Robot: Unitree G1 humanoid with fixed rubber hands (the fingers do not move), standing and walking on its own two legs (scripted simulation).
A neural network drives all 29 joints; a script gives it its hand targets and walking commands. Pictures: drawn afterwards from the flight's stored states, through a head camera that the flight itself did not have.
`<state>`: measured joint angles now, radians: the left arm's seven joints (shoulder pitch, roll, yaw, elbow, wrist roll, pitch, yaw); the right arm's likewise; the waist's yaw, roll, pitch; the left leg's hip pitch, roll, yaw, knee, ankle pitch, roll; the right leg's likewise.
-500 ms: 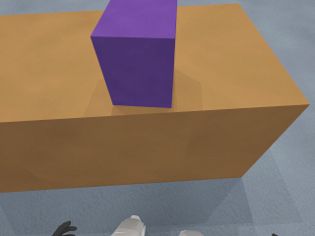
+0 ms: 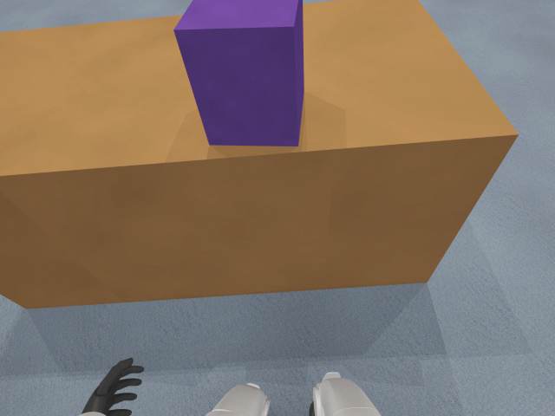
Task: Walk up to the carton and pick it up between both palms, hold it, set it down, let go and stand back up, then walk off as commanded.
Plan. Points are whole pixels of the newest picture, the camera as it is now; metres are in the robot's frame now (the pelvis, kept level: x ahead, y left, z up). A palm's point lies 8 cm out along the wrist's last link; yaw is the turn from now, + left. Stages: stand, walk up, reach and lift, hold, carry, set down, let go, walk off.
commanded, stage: walk off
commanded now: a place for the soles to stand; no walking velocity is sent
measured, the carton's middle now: (252, 67) +0.76 +0.07 +0.10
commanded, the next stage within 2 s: stand in 1.46 s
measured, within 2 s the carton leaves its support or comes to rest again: neither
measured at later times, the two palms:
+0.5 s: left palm out of the picture -0.06 +0.33 -0.10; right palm out of the picture -0.03 -0.27 -0.08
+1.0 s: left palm out of the picture +0.02 +0.37 -0.09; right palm out of the picture +0.00 -0.23 -0.07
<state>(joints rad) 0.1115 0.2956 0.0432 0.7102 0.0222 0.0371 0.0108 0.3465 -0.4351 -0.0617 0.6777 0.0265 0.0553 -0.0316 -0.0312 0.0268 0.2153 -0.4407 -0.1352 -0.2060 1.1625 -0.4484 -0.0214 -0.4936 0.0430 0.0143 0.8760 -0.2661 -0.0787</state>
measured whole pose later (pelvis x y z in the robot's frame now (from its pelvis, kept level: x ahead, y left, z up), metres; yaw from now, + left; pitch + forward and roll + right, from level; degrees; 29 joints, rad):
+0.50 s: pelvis -0.10 +0.04 +0.01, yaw +1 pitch -8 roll +0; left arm 0.36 0.30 0.05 0.82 0.02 0.00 0.01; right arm 0.34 -0.39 -0.06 0.69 0.03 0.03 0.00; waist -0.03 0.02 0.13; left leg -0.36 -0.09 -0.14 0.93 -0.44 0.03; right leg -0.25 0.03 0.04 0.87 -0.48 -0.01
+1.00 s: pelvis -0.07 +0.08 +0.01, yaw +2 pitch -4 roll -1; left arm 0.23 0.31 0.05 0.82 0.02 -0.05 0.00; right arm 0.33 -0.40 -0.06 0.71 0.03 -0.02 0.01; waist -0.03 0.02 0.11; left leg -0.34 -0.09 -0.14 0.86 -0.43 0.02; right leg -0.28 -0.02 0.05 0.81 -0.46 0.01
